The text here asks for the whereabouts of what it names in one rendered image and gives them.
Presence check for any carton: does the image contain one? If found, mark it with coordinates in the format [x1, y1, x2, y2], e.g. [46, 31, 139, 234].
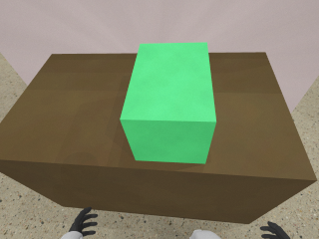
[120, 42, 216, 164]

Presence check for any left robot hand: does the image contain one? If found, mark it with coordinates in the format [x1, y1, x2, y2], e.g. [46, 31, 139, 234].
[69, 206, 98, 237]

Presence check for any right robot hand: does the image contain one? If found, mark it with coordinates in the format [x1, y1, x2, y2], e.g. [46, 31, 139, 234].
[260, 221, 290, 239]

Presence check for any pedestal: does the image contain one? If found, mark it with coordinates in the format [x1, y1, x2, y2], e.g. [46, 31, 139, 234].
[0, 52, 317, 224]

